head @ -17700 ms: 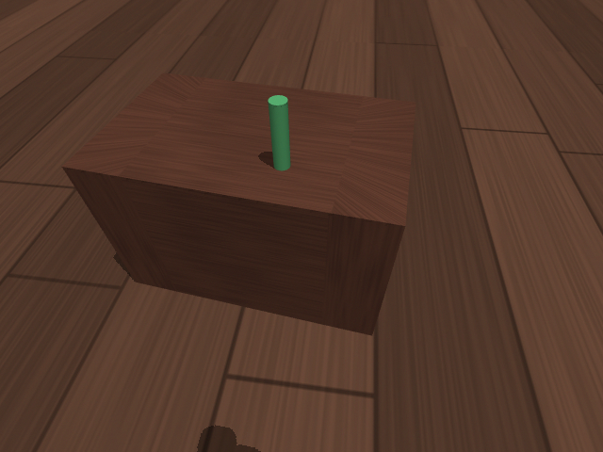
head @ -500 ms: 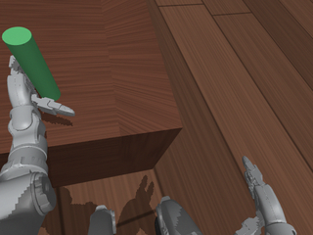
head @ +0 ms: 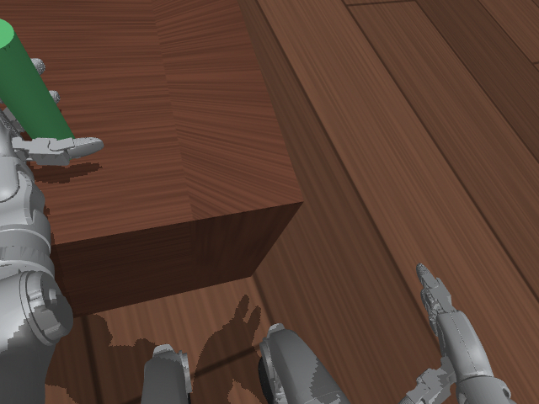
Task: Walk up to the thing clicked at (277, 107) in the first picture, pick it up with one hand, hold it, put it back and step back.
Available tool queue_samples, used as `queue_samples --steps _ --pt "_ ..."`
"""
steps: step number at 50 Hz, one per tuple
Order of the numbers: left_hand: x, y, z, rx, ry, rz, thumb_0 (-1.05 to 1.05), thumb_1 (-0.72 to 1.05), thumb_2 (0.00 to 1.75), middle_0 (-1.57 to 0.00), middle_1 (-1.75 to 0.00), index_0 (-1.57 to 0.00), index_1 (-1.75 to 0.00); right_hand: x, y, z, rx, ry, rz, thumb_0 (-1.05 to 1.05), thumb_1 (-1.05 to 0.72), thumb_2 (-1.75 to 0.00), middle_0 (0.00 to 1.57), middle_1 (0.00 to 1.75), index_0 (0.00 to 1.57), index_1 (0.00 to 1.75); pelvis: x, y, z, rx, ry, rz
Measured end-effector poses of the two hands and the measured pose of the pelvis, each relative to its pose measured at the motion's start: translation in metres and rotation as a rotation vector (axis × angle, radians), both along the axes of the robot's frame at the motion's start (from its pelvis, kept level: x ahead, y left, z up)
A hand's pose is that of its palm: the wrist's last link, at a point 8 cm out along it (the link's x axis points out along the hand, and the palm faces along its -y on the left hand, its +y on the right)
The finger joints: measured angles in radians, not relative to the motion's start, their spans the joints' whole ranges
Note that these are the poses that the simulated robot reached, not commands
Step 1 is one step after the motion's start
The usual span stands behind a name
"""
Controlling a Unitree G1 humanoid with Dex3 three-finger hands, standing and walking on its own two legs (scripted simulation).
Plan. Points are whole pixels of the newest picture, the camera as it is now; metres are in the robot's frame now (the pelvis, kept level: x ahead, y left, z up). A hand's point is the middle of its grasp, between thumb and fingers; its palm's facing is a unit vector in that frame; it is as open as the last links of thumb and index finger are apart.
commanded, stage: close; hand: left
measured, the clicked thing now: (31, 104) +0.54 +0.22 +0.05
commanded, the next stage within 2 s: settle in 0.16 s
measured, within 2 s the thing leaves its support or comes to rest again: leaves its support in 0.54 s
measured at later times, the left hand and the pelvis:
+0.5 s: hand (51, 132) +0.52 +0.21 +0.03, palm faces +0.22 -0.98 -0.02, open 6.0 cm; pelvis +0.01 +0.00 +0.01, yaw +1 degrees
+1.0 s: hand (35, 120) +0.50 +0.21 +0.07, palm faces +0.22 -0.97 -0.03, open 6.0 cm; pelvis +0.01 +0.00 +0.03, yaw +1 degrees
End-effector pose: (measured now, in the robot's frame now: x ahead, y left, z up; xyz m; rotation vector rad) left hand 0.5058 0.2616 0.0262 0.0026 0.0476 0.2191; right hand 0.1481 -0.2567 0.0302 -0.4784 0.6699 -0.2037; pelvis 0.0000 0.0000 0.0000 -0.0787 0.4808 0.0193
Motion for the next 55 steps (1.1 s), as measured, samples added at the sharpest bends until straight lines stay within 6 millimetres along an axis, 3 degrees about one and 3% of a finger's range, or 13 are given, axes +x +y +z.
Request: queue_samples --steps 8,14,23,41,55 --pt "-0.01 -0.003 -0.002 -0.006 0.001 0.005 -0.01 -0.15 0.56 -0.86 -0.77 -0.91 -0.75 0.005 0.001 0.002 0.01 -0.012 -0.002 -0.01 0.52 -0.04 0.06 0.05 0.06 0.05 0.005 0.0 0.003 0.001 -0.005 0.001" --pt "-0.013 -0.004 0.003 0.009 -0.017 -0.002 -0.01 0.01 0.72 -0.92 -0.89 -1.06 -0.91 0.016 0.004 0.007 0.016 -0.039 0.018 -0.01 0.52 -0.04 0.06 0.05 0.06 0.05 0.009 0.0 0.005 0.001 -0.012 0.005" --pt "-0.021 -0.008 0.005 0.011 0.018 -0.006 -0.02 0.11 0.98 -0.85 -1.0 -0.99 -1.04 0.017 0.003 0.011 0.036 -0.03 0.012 -0.01 0.52 -0.05 0.06 0.05 0.06 0.05 0.014 -0.001 0.012 0.005 -0.032 0.008" --pt "-0.03 -0.006 0.039 0.022 0.015 0.009 0.0 0.09 1.03 -0.85 -1.04 -0.98 -1.06 0.018 0.003 0.013 0.065 -0.02 -0.007 -0.01 0.52 -0.05 0.06 0.05 0.06 0.05 0.013 -0.001 0.028 0.017 -0.087 0.011" --pt "-0.036 -0.01 0.051 0.017 0.023 -0.001 0.01 0.08 1.06 -0.86 -1.06 -0.99 -1.07 0.019 0.002 0.021 0.075 -0.042 -0.006 -0.01 0.53 -0.05 0.06 0.05 0.06 0.05 0.011 -0.002 0.036 0.025 -0.113 0.012"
